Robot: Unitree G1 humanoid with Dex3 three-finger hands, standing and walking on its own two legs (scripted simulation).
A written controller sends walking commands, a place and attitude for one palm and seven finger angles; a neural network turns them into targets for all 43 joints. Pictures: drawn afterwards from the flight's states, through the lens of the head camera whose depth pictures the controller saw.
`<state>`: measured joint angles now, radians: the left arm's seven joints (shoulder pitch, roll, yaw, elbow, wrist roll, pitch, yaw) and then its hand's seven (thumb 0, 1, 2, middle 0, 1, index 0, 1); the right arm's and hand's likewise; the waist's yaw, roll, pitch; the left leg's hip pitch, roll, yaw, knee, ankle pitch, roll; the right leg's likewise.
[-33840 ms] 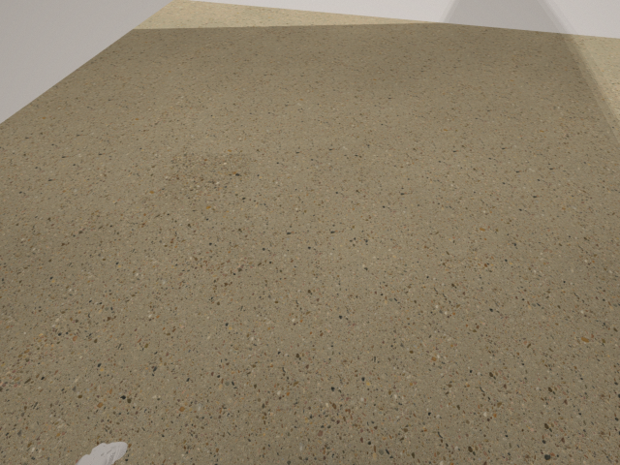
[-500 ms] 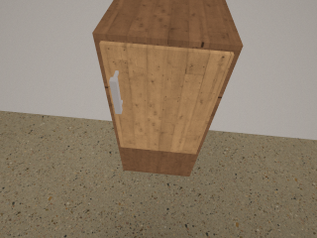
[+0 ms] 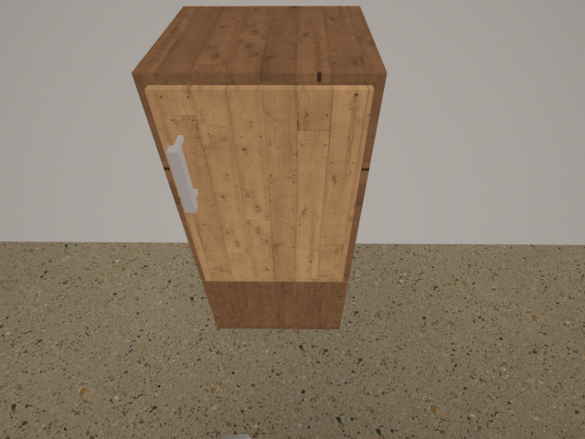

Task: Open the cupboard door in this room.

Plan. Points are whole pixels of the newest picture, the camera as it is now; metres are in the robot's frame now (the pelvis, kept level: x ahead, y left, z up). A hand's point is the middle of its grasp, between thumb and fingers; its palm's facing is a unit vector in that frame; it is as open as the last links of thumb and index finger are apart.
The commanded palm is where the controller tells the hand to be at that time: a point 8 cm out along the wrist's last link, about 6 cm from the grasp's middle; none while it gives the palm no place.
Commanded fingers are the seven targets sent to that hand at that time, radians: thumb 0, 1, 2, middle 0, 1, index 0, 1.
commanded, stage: come to a stop and stand still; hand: left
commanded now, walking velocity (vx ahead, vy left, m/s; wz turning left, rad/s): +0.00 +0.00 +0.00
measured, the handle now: (185, 174) +0.60 +0.25 +0.02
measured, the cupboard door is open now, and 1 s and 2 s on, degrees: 0 0 0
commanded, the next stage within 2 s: look again from close up in 1.36 s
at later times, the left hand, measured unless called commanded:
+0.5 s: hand out of the picture -0.05 +0.14 -0.15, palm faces +0.06 -0.98 -0.20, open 7.4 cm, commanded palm none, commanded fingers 0.00 0.90 0.90 -0.20 -0.30 -0.20 -0.30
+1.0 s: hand out of the picture -0.14 +0.11 -0.15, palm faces +0.13 -0.98 -0.18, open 7.4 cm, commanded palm none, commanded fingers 0.00 0.90 0.90 -0.20 -0.30 -0.20 -0.30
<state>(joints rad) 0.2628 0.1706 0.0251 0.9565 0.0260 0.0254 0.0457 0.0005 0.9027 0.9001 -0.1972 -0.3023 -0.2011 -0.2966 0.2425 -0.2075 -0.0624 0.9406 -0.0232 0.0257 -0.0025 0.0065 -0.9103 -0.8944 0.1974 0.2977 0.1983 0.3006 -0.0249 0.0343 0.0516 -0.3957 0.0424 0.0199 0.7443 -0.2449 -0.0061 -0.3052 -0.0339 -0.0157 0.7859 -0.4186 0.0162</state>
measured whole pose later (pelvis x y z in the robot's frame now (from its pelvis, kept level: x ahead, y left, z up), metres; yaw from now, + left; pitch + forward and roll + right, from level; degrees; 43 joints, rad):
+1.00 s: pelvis -0.12 -0.05 +0.02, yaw +3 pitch -1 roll +1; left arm 0.36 0.12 0.03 1.07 0.03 0.02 0.03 0.00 0.90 0.90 -0.20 -0.30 -0.20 -0.30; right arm 0.32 -0.15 -0.03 1.01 -0.03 0.00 -0.02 0.01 -0.92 -0.89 0.20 0.30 0.20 0.30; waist 0.01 0.00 -0.05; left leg -0.21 0.00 0.03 0.52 -0.32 0.02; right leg -0.37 0.02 -0.05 0.54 -0.19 -0.06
